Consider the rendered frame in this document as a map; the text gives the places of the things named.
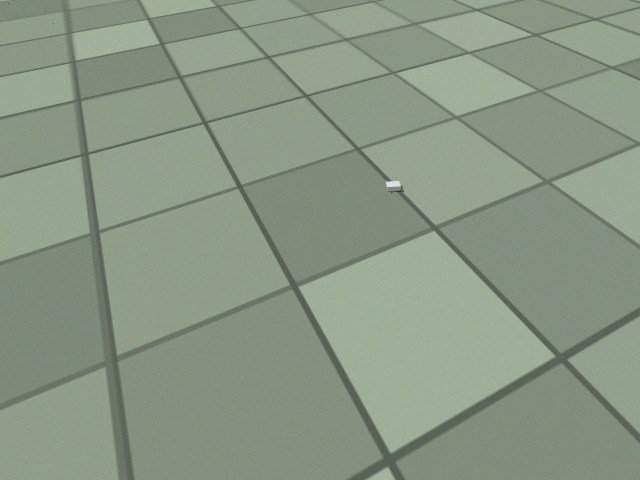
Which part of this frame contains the small box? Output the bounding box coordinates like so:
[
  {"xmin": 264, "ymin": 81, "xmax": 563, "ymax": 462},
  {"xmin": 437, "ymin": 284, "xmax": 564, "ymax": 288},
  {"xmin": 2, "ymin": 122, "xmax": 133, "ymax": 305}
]
[{"xmin": 385, "ymin": 181, "xmax": 401, "ymax": 191}]

